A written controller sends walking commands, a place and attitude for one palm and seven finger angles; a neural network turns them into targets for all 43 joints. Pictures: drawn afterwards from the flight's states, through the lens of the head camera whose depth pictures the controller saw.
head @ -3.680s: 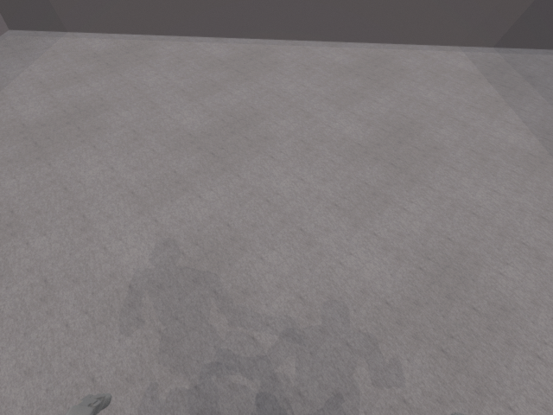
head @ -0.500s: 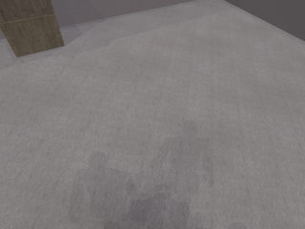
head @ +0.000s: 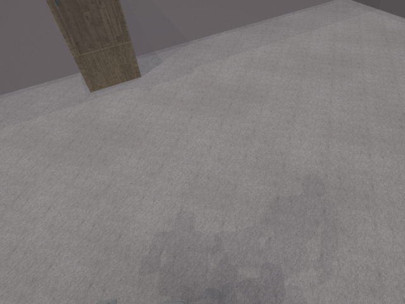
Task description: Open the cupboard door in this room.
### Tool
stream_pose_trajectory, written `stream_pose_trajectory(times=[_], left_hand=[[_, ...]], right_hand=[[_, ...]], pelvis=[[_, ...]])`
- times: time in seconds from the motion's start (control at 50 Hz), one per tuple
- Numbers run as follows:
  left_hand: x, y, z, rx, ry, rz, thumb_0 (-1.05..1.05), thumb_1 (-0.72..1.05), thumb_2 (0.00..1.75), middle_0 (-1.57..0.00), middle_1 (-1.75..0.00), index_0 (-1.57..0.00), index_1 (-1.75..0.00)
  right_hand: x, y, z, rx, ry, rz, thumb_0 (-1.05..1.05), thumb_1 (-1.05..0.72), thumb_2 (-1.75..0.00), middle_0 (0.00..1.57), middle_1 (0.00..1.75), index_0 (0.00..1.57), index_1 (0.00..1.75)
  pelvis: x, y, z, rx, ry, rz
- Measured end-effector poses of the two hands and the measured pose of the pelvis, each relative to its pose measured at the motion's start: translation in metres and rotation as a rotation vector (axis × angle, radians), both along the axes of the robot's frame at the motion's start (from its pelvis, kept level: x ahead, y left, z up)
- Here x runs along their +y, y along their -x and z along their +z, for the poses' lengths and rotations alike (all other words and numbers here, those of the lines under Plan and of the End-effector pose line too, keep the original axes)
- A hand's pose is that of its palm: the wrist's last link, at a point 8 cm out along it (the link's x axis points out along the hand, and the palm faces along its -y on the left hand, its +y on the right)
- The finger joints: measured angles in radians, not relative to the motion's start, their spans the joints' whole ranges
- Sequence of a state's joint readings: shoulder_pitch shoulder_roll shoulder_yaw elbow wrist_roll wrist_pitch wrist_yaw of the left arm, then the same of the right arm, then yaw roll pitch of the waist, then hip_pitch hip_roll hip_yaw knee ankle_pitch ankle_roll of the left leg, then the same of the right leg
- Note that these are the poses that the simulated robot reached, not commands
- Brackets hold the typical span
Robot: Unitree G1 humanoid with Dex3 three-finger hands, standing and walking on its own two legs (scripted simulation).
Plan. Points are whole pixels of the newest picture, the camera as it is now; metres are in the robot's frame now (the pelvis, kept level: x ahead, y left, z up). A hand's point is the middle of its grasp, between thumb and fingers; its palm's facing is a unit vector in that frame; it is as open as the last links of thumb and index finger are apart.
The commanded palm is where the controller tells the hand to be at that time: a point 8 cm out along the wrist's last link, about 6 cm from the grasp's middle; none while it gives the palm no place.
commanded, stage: stand and wait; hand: left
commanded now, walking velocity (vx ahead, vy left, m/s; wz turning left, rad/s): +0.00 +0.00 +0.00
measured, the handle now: out of the picture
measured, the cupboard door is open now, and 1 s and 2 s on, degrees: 0 0 0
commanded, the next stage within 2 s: turn or walk to find it in 1.44 s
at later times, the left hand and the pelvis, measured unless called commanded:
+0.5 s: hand out of the picture -0.06 +0.19 -0.18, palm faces +0.11 -0.98 -0.14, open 7.4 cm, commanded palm none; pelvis -0.02 +0.03 +0.00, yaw +2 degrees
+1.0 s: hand out of the picture -0.06 +0.21 -0.17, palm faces +0.04 -0.98 -0.18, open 7.4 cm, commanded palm none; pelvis -0.04 +0.04 +0.01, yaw +1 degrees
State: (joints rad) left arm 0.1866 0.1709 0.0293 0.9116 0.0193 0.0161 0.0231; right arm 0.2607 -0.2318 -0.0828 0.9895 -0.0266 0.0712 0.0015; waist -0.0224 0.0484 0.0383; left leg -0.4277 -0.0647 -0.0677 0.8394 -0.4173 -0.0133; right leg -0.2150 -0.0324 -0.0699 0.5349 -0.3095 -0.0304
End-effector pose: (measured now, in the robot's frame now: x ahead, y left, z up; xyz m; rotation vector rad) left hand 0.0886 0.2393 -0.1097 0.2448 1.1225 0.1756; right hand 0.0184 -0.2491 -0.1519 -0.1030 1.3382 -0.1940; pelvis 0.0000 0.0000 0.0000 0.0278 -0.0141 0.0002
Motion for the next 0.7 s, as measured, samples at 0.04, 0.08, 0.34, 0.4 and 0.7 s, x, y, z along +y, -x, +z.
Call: stream_pose_trajectory(times=[0.04, 0.08, 0.34, 0.4, 0.7], left_hand=[[-0.005, 0.017, 0.000, 0.027, 0.005, 0.024, 0.01, 0.91, 0.90, -0.20, -0.29, -0.20, -0.30], [-0.009, 0.033, -0.001, 0.058, 0.015, 0.043, 0.01, 0.91, 0.90, -0.20, -0.29, -0.20, -0.30], [-0.005, 0.133, -0.040, 0.261, 0.119, 0.179, 0.01, 0.91, 0.90, -0.20, -0.30, -0.20, -0.30], [-0.003, 0.148, -0.043, 0.298, 0.141, 0.184, 0.01, 0.91, 0.90, -0.20, -0.29, -0.20, -0.30], [0.016, 0.162, -0.038, 0.308, 0.147, 0.130, 0.01, 0.91, 0.90, -0.19, -0.29, -0.20, -0.30]], right_hand=[[-0.005, 0.001, 0.002, 0.007, -0.002, 0.009, 0.01, -0.91, -0.90, 0.20, 0.30, 0.20, 0.30], [-0.008, 0.001, 0.004, 0.010, 0.001, 0.016, 0.01, -0.91, -0.90, 0.20, 0.30, 0.20, 0.30], [0.025, -0.020, 0.012, -0.010, 0.050, 0.125, 0.01, -0.91, -0.90, 0.20, 0.30, 0.20, 0.30], [0.041, -0.025, 0.019, -0.043, 0.048, 0.138, 0.01, -0.92, -0.90, 0.20, 0.30, 0.20, 0.30], [0.065, 0.016, 0.022, -0.031, 0.044, 0.100, 0.00, -0.94, -0.90, 0.20, 0.30, 0.20, 0.30]], pelvis=[[-0.004, 0.001, 0.003, -0.005, -0.006, 0.007], [-0.006, 0.002, 0.005, -0.009, -0.005, 0.019], [0.012, 0.013, -0.003, -0.013, 0.034, 0.054], [0.018, 0.016, 0.001, -0.024, 0.030, 0.036], [0.044, 0.034, 0.007, -0.037, 0.028, 0.021]])
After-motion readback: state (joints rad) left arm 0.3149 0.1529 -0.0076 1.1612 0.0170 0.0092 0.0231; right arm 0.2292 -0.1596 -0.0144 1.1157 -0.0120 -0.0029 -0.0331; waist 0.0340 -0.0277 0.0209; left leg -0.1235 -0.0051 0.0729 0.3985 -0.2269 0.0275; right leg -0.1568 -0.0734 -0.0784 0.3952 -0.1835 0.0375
